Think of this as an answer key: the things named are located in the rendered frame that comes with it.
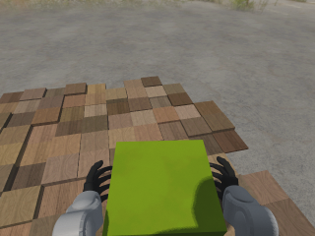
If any left robot forearm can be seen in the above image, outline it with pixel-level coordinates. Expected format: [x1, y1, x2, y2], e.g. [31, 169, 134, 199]
[52, 191, 103, 236]

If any robot left hand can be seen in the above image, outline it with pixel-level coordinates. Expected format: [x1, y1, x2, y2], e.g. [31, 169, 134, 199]
[83, 160, 113, 202]

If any right robot forearm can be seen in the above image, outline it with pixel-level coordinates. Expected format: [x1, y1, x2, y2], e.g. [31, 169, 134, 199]
[222, 185, 280, 236]

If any robot right hand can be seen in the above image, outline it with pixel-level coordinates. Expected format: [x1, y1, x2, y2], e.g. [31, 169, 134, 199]
[209, 156, 239, 201]

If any carton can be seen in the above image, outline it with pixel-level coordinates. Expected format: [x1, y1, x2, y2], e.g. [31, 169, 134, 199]
[102, 140, 227, 236]

